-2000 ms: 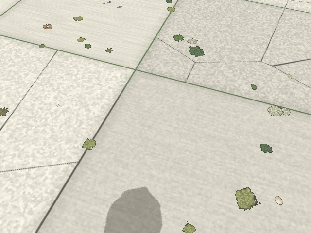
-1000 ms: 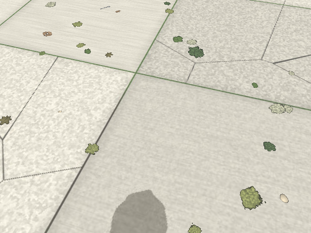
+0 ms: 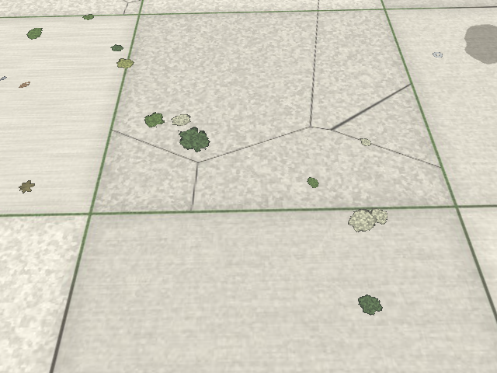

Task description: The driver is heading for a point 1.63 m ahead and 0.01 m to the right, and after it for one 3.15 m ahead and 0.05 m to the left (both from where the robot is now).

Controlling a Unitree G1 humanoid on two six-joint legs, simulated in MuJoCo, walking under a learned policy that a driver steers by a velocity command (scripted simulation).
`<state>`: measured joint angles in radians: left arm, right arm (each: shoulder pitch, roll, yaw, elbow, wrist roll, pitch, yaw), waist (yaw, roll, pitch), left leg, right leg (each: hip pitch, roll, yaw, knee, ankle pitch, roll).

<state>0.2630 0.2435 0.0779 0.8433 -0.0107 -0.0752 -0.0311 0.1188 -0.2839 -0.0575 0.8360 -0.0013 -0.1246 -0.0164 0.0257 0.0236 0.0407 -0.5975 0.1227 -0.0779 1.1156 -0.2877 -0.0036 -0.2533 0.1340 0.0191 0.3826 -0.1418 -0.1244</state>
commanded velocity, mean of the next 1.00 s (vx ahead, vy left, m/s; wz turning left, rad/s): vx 0.50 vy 0.00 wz -0.18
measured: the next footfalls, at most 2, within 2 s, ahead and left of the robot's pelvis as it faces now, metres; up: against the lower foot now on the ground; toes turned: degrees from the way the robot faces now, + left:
left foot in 0.30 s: +0.36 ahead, +0.14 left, +0.00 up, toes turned -8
right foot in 0.80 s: +0.61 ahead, -0.14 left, +0.00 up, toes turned -10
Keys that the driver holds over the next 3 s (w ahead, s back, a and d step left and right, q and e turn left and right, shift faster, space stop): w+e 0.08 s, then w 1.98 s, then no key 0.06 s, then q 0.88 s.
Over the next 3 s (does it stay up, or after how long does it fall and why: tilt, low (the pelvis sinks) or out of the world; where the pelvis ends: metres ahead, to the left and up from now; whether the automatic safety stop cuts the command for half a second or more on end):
stays up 1.34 -0.17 0.00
